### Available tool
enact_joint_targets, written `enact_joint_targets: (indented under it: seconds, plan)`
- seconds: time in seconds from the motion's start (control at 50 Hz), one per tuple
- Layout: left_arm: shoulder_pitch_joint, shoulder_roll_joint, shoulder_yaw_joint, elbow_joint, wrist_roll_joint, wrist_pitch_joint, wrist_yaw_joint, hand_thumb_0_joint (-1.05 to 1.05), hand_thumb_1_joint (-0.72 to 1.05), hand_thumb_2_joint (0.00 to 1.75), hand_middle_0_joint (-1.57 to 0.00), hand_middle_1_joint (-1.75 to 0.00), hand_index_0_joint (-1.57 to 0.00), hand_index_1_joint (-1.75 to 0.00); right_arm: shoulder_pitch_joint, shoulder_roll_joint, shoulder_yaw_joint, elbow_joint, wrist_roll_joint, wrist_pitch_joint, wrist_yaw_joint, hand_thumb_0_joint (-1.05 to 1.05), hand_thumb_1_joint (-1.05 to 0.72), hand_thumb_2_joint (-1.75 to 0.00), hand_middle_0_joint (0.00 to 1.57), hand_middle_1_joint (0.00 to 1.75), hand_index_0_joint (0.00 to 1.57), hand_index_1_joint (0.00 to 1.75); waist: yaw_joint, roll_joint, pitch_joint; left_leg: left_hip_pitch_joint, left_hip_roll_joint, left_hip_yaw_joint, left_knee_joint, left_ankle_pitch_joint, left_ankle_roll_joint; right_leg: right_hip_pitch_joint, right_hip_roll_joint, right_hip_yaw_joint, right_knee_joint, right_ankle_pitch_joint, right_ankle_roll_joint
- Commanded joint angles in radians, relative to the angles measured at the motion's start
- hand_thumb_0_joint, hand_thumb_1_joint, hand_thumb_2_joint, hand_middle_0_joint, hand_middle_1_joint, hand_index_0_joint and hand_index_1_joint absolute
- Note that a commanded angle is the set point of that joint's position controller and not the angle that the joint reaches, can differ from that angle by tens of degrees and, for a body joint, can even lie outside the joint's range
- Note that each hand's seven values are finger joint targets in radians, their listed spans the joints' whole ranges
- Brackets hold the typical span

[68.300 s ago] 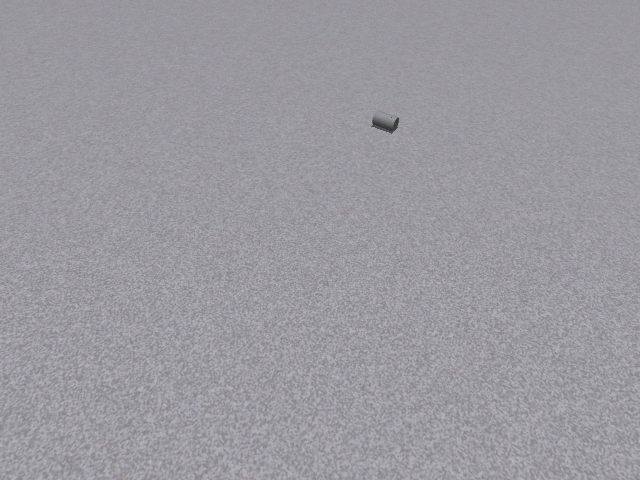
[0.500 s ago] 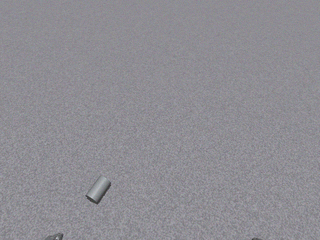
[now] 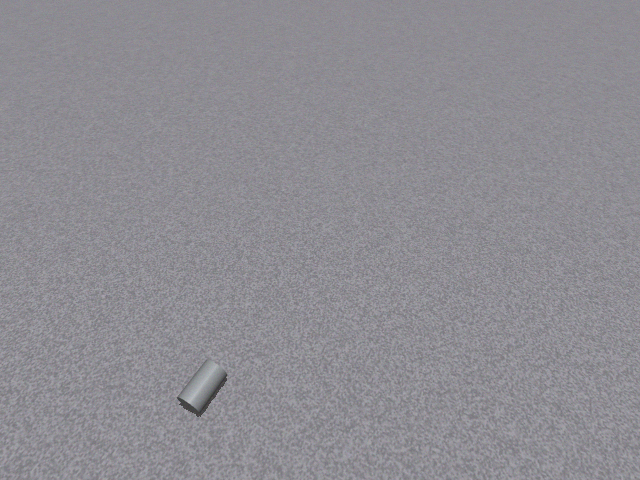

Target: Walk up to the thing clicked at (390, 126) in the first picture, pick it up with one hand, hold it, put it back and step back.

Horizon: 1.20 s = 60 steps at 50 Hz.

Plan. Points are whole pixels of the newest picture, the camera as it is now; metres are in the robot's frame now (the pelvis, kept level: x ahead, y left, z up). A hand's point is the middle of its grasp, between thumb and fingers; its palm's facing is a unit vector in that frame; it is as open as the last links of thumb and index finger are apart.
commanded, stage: stand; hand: left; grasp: from above
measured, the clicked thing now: (202, 386) +0.52 +0.37 -0.73
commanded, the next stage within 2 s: step back in 1.66 s
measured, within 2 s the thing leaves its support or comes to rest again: neither
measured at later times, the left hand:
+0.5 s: hand out of the picture +0.08 +0.24 -0.15, palm faces +0.03 -0.94 -0.35, open 7.4 cm
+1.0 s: hand out of the picture +0.09 +0.24 -0.15, palm faces +0.03 -0.94 -0.35, open 7.4 cm
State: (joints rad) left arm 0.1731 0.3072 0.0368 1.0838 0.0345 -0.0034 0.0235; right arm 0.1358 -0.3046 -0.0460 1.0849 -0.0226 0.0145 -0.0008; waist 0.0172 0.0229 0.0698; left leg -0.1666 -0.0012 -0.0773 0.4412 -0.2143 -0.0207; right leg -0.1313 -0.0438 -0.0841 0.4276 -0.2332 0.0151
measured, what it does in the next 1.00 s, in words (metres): stands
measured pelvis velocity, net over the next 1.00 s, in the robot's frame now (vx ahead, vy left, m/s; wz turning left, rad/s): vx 0.02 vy -0.01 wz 0.00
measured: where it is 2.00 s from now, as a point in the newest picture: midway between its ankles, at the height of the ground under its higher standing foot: outside the picture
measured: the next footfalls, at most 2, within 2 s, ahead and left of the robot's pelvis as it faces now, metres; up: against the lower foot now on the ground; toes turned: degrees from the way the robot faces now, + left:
left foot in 1.94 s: +0.00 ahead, +0.15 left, +0.00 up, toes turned -1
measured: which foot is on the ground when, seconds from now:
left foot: down 0.00-1.00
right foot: down 0.00-1.00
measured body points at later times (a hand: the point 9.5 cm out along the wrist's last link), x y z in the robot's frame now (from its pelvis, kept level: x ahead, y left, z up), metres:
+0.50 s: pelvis +0.01 -0.01 +0.00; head +0.02 -0.01 +0.45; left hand +0.08 +0.29 -0.13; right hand +0.08 -0.30 -0.14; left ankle +0.02 +0.13 -0.74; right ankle +0.00 -0.13 -0.74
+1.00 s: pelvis +0.02 -0.01 +0.00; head +0.03 -0.01 +0.45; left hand +0.09 +0.29 -0.13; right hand +0.10 -0.30 -0.13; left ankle +0.02 +0.13 -0.74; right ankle +0.00 -0.13 -0.74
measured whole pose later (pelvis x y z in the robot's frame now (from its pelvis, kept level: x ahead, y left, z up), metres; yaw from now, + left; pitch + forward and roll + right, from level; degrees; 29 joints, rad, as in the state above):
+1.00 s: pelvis +0.02 -0.01 +0.00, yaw +0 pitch -2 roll +0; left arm 0.11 0.33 0.04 1.14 0.02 -0.01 0.01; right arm 0.11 -0.33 -0.01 1.13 -0.02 0.00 -0.01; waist 0.01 0.02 0.05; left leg -0.13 0.01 -0.08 0.36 -0.20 -0.03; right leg -0.10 -0.03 -0.09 0.35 -0.22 0.01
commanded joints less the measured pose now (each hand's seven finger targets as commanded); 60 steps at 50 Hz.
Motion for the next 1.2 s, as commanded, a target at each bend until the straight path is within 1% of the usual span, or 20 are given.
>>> enact_joint_targets:
  seconds: [0.0,0.04,0.08,0.12,0.14,0.22,0.28,0.38,0.44,0.48,0.54,0.66,0.68,0.72,0.88,0.94,1.02,1.1,1.16,1.18]
  plan:
    - [-0.056,0.201,0.036,-0.053,-0.002,-0.027,0.013,0.0,0.9,0.9,-0.2,-0.3,-0.2,-0.3,-0.042,-0.188,-0.032,-0.049,0.0,-0.026,-0.016,0.0,-0.9,-0.9,0.2,0.3,0.2,0.3,-0.008,-0.013,-0.04,-0.018,0.086,-0.074,-0.083,0.073,0.042,0.014,-0.088,0.112,-0.127,0.01,-0.028]
    - [-0.062,0.205,0.037,-0.047,-0.006,-0.027,0.013,0.0,0.9,0.9,-0.2,-0.3,-0.2,-0.3,-0.03,-0.188,-0.027,-0.042,-0.001,-0.027,-0.017,0.0,-0.9,-0.9,0.2,0.3,0.2,0.3,-0.01,-0.01,-0.051,-0.034,0.086,-0.07,-0.089,0.113,0.04,0.05,-0.092,0.112,-0.119,0.072,-0.026]
    - [-0.067,0.207,0.037,-0.039,-0.006,-0.025,0.013,0.0,0.9,0.9,-0.2,-0.3,-0.2,-0.3,-0.045,-0.193,-0.026,-0.038,0.0,-0.026,-0.017,0.0,-0.9,-0.9,0.2,0.3,0.2,0.3,-0.005,-0.007,-0.046,-0.036,0.085,-0.07,-0.096,0.1,0.038,0.048,-0.086,0.105,-0.126,0.042,-0.025]
    - [-0.065,0.205,0.035,-0.031,-0.007,-0.025,0.012,0.0,0.9,0.9,-0.2,-0.3,-0.2,-0.3,-0.047,-0.196,-0.022,-0.035,0.002,-0.026,-0.019,0.0,-0.9,-0.9,0.2,0.3,0.2,0.3,-0.003,-0.006,-0.055,-0.019,0.093,-0.071,-0.093,0.13,0.039,0.049,-0.089,0.104,-0.126,0.07,-0.026]
    - [-0.064,0.209,0.037,-0.028,-0.009,-0.022,0.011,0.0,0.9,0.9,-0.2,-0.3,-0.2,-0.3,-0.047,-0.199,-0.022,-0.033,0.001,-0.027,-0.02,0.0,-0.9,-0.9,0.2,0.3,0.2,0.3,-0.003,-0.008,-0.051,-0.023,0.091,-0.071,-0.099,0.11,0.037,0.049,-0.088,0.104,-0.124,0.065,-0.025]
    - [-0.073,0.214,0.038,-0.017,-0.013,-0.021,0.01,0.0,0.9,0.9,-0.2,-0.3,-0.2,-0.3,-0.041,-0.199,-0.014,-0.025,0.002,-0.027,-0.02,0.0,-0.9,-0.9,0.2,0.3,0.2,0.3,-0.003,-0.01,-0.06,-0.023,0.093,-0.069,-0.102,0.139,0.038,0.067,-0.089,0.102,-0.124,0.095,-0.025]
    - [-0.079,0.215,0.039,-0.014,-0.014,-0.022,0.009,0.0,0.9,0.9,-0.2,-0.3,-0.2,-0.3,-0.04,-0.21,-0.011,-0.024,0.003,-0.031,-0.022,0.0,-0.9,-0.9,0.2,0.3,0.2,0.3,-0.003,-0.011,-0.077,-0.005,0.1,-0.068,-0.1,0.2,0.038,0.081,-0.092,0.099,-0.115,0.149,-0.023]
    - [-0.092,0.215,0.039,-0.006,-0.015,-0.017,0.005,0.0,0.9,0.9,-0.2,-0.3,-0.2,-0.3,-0.043,-0.211,-0.006,-0.019,0.002,-0.031,-0.025,0.0,-0.9,-0.9,0.2,0.3,0.2,0.3,-0.004,-0.004,-0.068,-0.014,0.101,-0.064,-0.108,0.186,0.035,0.081,-0.088,0.096,-0.119,0.128,-0.025]
    - [-0.1,0.22,0.038,-0.003,-0.013,-0.015,0.004,0.0,0.9,0.9,-0.2,-0.3,-0.2,-0.3,-0.051,-0.218,-0.007,-0.017,0.004,-0.029,-0.024,0.0,-0.9,-0.9,0.2,0.3,0.2,0.3,-0.004,-0.016,-0.049,-0.029,0.098,-0.071,-0.125,0.112,0.033,0.059,-0.081,0.096,-0.136,0.04,-0.024]
    - [-0.095,0.216,0.036,-0.001,-0.012,-0.015,0.001,0.0,0.9,0.9,-0.2,-0.3,-0.2,-0.3,-0.059,-0.218,-0.008,-0.017,0.004,-0.028,-0.024,0.0,-0.9,-0.9,0.2,0.3,0.2,0.3,-0.001,-0.012,-0.053,-0.023,0.101,-0.073,-0.127,0.11,0.036,0.055,-0.085,0.097,-0.144,0.03,-0.027]
    - [-0.099,0.215,0.035,-0.003,-0.014,-0.021,0.001,0.0,0.9,0.9,-0.2,-0.3,-0.2,-0.3,-0.05,-0.218,-0.006,-0.017,0.004,-0.033,-0.022,0.0,-0.9,-0.9,0.2,0.3,0.2,0.3,-0.005,-0.008,-0.079,-0.013,0.104,-0.066,-0.112,0.186,0.039,0.089,-0.092,0.099,-0.138,0.113,-0.027]
    - [-0.1,0.222,0.037,-0.001,-0.017,-0.022,0.002,0.0,0.9,0.9,-0.2,-0.3,-0.2,-0.3,-0.055,-0.222,-0.004,-0.015,0.005,-0.035,-0.023,0.0,-0.9,-0.9,0.2,0.3,0.2,0.3,-0.006,-0.006,-0.109,0.018,0.106,-0.061,-0.107,0.237,0.037,0.097,-0.096,0.093,-0.128,0.185,-0.026]
    - [-0.106,0.225,0.037,-0.003,-0.019,-0.022,0.001,0.0,0.9,0.9,-0.2,-0.3,-0.2,-0.3,-0.049,-0.214,0.0,-0.014,0.005,-0.033,-0.022,0.0,-0.9,-0.9,0.2,0.3,0.2,0.3,-0.009,-0.016,-0.09,-0.003,0.104,-0.061,-0.116,0.224,0.036,0.093,-0.092,0.091,-0.128,0.167,-0.024]
    - [-0.101,0.219,0.036,-0.002,-0.018,-0.024,0.002,0.0,0.9,0.9,-0.2,-0.3,-0.2,-0.3,-0.057,-0.218,0.0,-0.014,0.005,-0.035,-0.023,0.0,-0.9,-0.9,0.2,0.3,0.2,0.3,-0.005,-0.012,-0.106,0.02,0.11,-0.06,-0.105,0.273,0.039,0.103,-0.097,0.089,-0.121,0.22,-0.024]
    - [-0.107,0.226,0.035,0.001,-0.018,-0.019,-0.004,0.0,0.9,0.9,-0.2,-0.3,-0.2,-0.3,-0.05,-0.226,0.004,-0.008,0.006,-0.034,-0.022,0.0,-0.9,-0.9,0.2,0.3,0.2,0.3,-0.009,-0.015,-0.068,-0.02,0.107,-0.067,-0.133,0.173,0.035,0.086,-0.09,0.091,-0.138,0.103,-0.024]
    - [-0.095,0.224,0.034,0.001,-0.018,-0.021,-0.003,0.0,0.9,0.9,-0.2,-0.3,-0.2,-0.3,-0.055,-0.228,0.001,-0.009,0.007,-0.035,-0.022,0.0,-0.9,-0.9,0.2,0.3,0.2,0.3,-0.005,-0.017,-0.082,-0.005,0.109,-0.067,-0.125,0.225,0.036,0.09,-0.096,0.088,-0.133,0.147,-0.027]
    - [-0.099,0.226,0.032,-0.003,-0.019,-0.023,-0.005,0.0,0.9,0.9,-0.2,-0.3,-0.2,-0.3,-0.056,-0.227,0.003,-0.01,0.009,-0.037,-0.022,0.0,-0.9,-0.9,0.2,0.3,0.2,0.3,-0.006,-0.013,-0.089,-0.003,0.107,-0.066,-0.126,0.226,0.033,0.094,-0.097,0.088,-0.134,0.151,-0.027]
    - [-0.102,0.226,0.032,-0.006,-0.018,-0.023,-0.003,0.0,0.9,0.9,-0.2,-0.3,-0.2,-0.3,-0.057,-0.232,0.004,-0.011,0.007,-0.039,-0.023,0.0,-0.9,-0.9,0.2,0.3,0.2,0.3,-0.009,-0.006,-0.116,0.017,0.114,-0.062,-0.114,0.283,0.037,0.111,-0.099,0.084,-0.122,0.211,-0.026]
    - [-0.104,0.228,0.03,-0.006,-0.02,-0.023,-0.004,0.0,0.9,0.9,-0.2,-0.3,-0.2,-0.3,-0.059,-0.228,0.006,-0.01,0.008,-0.036,-0.022,0.0,-0.9,-0.9,0.2,0.3,0.2,0.3,-0.01,-0.017,-0.096,0.009,0.109,-0.062,-0.123,0.242,0.033,0.095,-0.096,0.084,-0.131,0.17,-0.025]
    - [-0.098,0.228,0.03,-0.005,-0.021,-0.024,-0.005,0.0,0.9,0.9,-0.2,-0.3,-0.2,-0.3,-0.058,-0.235,0.005,-0.009,0.009,-0.037,-0.023,0.0,-0.9,-0.9,0.2,0.3,0.2,0.3,-0.008,-0.014,-0.101,0.016,0.112,-0.06,-0.116,0.248,0.038,0.1,-0.099,0.089,-0.128,0.185,-0.025]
